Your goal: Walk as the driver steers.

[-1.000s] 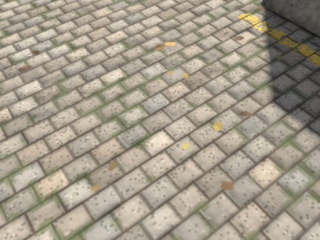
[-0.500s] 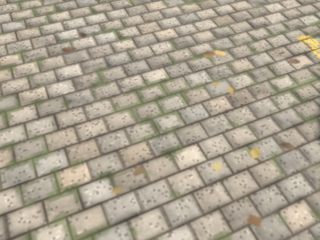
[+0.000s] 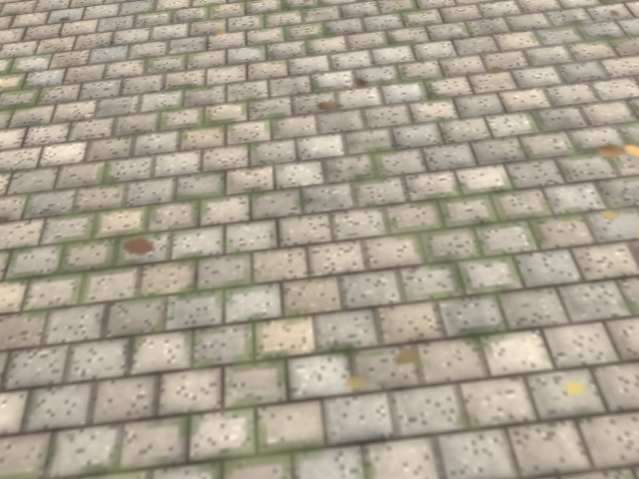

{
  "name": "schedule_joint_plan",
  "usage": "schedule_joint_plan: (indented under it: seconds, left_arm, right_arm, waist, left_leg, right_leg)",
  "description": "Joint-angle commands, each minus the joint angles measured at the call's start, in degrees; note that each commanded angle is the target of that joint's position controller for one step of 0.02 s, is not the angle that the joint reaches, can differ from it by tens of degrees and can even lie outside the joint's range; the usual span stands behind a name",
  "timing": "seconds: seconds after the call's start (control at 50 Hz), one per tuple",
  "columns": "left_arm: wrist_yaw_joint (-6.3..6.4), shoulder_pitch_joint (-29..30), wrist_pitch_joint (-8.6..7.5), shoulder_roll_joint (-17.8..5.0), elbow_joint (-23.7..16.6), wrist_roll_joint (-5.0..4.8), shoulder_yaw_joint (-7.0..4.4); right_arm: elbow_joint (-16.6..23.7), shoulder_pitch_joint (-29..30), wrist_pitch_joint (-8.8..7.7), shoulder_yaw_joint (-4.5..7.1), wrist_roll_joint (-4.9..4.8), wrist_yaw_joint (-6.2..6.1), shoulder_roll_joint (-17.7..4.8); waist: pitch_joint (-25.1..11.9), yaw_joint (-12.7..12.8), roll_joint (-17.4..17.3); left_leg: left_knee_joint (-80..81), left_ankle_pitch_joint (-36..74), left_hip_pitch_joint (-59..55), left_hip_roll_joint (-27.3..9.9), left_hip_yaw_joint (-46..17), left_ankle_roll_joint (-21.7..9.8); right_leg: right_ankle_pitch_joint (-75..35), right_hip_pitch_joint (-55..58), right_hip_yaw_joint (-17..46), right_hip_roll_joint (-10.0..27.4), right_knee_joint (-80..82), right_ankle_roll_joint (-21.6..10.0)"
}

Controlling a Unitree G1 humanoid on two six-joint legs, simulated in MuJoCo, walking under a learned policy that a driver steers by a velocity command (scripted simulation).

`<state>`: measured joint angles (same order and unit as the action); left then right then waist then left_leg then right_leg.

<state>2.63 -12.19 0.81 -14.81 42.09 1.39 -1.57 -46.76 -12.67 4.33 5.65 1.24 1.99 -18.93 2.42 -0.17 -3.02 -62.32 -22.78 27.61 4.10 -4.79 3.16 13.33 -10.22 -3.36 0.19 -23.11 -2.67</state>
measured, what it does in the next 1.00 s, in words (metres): steps on the spot: left foot, then right foot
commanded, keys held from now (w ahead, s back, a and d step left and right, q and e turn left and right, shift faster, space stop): q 0.28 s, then no key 0.22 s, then e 0.50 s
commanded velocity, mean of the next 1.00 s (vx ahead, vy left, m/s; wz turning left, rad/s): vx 0.00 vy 0.00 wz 0.13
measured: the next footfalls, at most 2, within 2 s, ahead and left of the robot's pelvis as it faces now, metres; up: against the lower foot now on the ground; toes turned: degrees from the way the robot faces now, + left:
left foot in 0.24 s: +0.00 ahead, +0.12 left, +0.00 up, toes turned +9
right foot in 0.70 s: +0.04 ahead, -0.06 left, +0.00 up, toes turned +12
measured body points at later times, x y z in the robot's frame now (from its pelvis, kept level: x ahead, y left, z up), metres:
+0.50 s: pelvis -0.02 +0.05 +0.00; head +0.00 +0.08 +0.45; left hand +0.00 +0.34 -0.14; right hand +0.17 -0.18 -0.10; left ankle -0.04 +0.12 -0.75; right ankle +0.02 -0.09 -0.68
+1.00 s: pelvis -0.03 +0.05 -0.01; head +0.01 +0.06 +0.44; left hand +0.05 +0.35 -0.13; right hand +0.12 -0.22 -0.12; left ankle -0.04 +0.15 -0.73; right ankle +0.01 -0.07 -0.75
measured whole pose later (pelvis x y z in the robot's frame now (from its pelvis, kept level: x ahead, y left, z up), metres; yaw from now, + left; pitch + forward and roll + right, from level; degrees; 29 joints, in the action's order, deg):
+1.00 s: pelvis -0.03 +0.05 -0.01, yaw +2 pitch +1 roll +0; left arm -0.1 -12.7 3.5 -17.8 45.8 0.6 -4.4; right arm -45.3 -8.9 1.6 1.7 0.3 -1.7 -16.8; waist 3.9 1.5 0.9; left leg -35.9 -22.5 16.7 3.3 -2.4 0.6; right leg 11.6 -15.7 9.9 -3.6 -26.8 0.0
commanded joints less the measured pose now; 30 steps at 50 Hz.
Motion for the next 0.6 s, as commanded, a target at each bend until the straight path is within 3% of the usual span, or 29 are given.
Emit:
schedule_joint_plan:
  seconds: [0.02,0.14,0.18,0.2,0.22,0.24,0.26,0.28,0.3,0.32,0.36,0.42,0.5,0.56,0.6]
  left_arm:
    - [-0.04,-4.34,-0.50,-9.94,-1.75,0.08,-2.87]
    - [-1.48,-2.20,-0.34,-11.80,-1.73,0.36,-3.80]
    - [-1.76,-1.86,-0.13,-12.43,-1.49,0.05,-4.09]
    - [-1.81,-1.07,0.06,-12.51,-1.44,-0.42,-4.15]
    - [-1.85,-1.55,0.24,-12.18,-1.02,-0.71,-4.16]
    - [-2.07,-3.68,0.52,-9.94,-1.39,-0.42,-3.64]
    - [-1.84,-1.02,1.01,-5.10,-6.12,0.08,-2.13]
    - [-0.93,2.10,1.83,-7.88,-5.71,0.27,-2.48]
    - [-1.04,1.53,2.19,-8.03,-4.89,-0.64,-2.64]
    - [-1.30,0.57,1.99,-8.43,-3.67,-1.15,-2.82]
    - [-1.86,-2.08,1.95,-9.70,-1.88,0.10,-3.29]
    - [-2.44,-3.01,2.54,-8.37,-0.99,-0.35,-3.01]
    - [-2.22,-1.02,3.11,-7.22,-0.78,-0.29,-2.60]
    - [-2.27,-1.35,2.98,-4.91,0.77,-0.54,-1.62]
    - [-2.09,-1.35,2.77,-5.03,1.50,-0.87,-1.45]
  right_arm:
    - [4.96,3.34,-0.18,-0.08,-0.44,0.55,-2.78]
    - [7.24,4.82,-0.18,-1.15,-1.37,0.88,-1.91]
    - [7.66,4.12,-0.51,-1.19,-1.39,0.71,-2.06]
    - [7.39,2.64,-0.87,-1.22,-1.03,0.49,-1.85]
    - [6.91,0.88,-1.52,-1.14,-0.32,-0.08,-2.41]
    - [6.87,-0.99,-2.42,-0.10,0.71,-0.75,-7.04]
    - [7.93,-2.13,-2.78,1.82,-0.36,-0.93,-15.90]
    - [6.66,-6.86,-2.80,1.99,-1.02,-1.00,-13.51]
    - [6.58,-3.77,-2.69,0.66,-1.02,-1.35,-9.75]
    - [7.21,1.20,-2.44,-0.39,-0.84,-1.73,-6.59]
    - [7.73,4.44,-2.55,-1.37,-1.04,-2.46,-4.26]
    - [6.66,2.34,-3.20,-1.71,-0.93,-2.33,-4.48]
    - [4.82,0.25,-3.48,-2.23,-0.34,-2.57,-4.32]
    - [3.46,1.17,-4.00,-3.80,0.39,-2.94,-1.66]
    - [2.32,1.19,-4.22,-3.88,0.76,-3.22,-2.70]
  waist:
    - [-2.85,2.78,11.81]
    - [-4.17,2.54,14.26]
    - [-4.62,1.91,14.49]
    - [-4.95,0.41,13.31]
    - [-5.49,-1.12,10.04]
    - [-6.37,-1.60,-1.72]
    - [-4.62,-0.99,-14.42]
    - [-6.94,-5.10,-5.88]
    - [-4.11,-2.54,-4.01]
    - [-1.64,-0.30,-2.96]
    - [-2.82,1.14,-5.23]
    - [-4.75,0.89,-2.49]
    - [-2.50,-0.60,-3.61]
    - [-2.37,-0.62,-3.18]
    - [-1.74,-0.83,-3.56]
  left_leg:
    - [4.67,-2.14,7.03,-1.00,2.69,0.94]
    - [19.18,-3.84,-6.47,-2.03,7.96,-1.93]
    - [25.48,-1.98,-10.02,-1.68,8.93,-3.27]
    - [31.92,2.56,-13.86,-1.29,9.29,-4.18]
    - [40.18,10.30,-19.61,-1.26,7.67,-5.07]
    - [47.21,14.34,-27.74,-10.28,-6.66,-7.16]
    - [45.21,41.60,-28.85,-26.15,-27.22,-16.17]
    - [43.01,43.83,-28.48,-25.84,-23.65,-21.27]
    - [43.24,41.01,-25.82,-22.36,-17.98,-20.63]
    - [44.37,36.49,-22.76,-17.97,-13.32,-17.82]
    - [44.31,39.52,-22.68,-13.41,-8.82,-15.36]
    - [44.66,40.10,-23.47,-13.55,-8.14,-15.41]
    - [46.21,31.36,-23.45,-14.26,-10.22,-15.72]
    - [46.92,26.22,-20.01,-13.92,-8.08,-14.80]
    - [46.22,24.85,-17.91,-14.12,-7.93,-14.51]
  right_leg:
    - [-30.20,12.86,9.01,14.66,3.02,-9.57]
    - [-31.16,6.97,4.21,16.15,0.08,-8.67]
    - [-30.05,6.06,3.60,16.82,-2.32,-7.61]
    - [-27.19,4.13,2.09,16.37,-5.19,-5.97]
    - [-21.10,0.11,-0.14,15.45,-9.92,-2.89]
    - [-5.37,-10.12,-4.56,11.33,-22.57,1.12]
    - [24.09,-25.01,-5.08,0.54,-31.56,4.63]
    - [24.37,-24.27,3.06,1.96,-39.39,4.58]
    - [19.88,-24.41,4.29,2.81,-41.22,4.25]
    - [14.53,-23.08,5.05,3.65,-39.19,4.06]
    - [8.99,-20.29,3.79,2.92,-38.75,4.47]
    - [7.26,-18.26,3.61,2.06,-37.51,4.93]
    - [7.82,-17.54,4.06,1.94,-29.42,4.74]
    - [8.10,-9.53,4.01,1.79,-19.48,3.78]
    - [8.66,-5.37,3.50,0.49,-15.13,3.00]
Velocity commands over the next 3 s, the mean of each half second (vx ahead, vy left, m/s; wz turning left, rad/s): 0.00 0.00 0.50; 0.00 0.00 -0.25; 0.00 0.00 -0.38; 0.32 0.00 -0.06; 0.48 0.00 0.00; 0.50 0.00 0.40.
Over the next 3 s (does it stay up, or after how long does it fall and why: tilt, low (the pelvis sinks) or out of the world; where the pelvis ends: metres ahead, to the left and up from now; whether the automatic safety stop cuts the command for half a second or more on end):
stays up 0.63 -0.01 -0.03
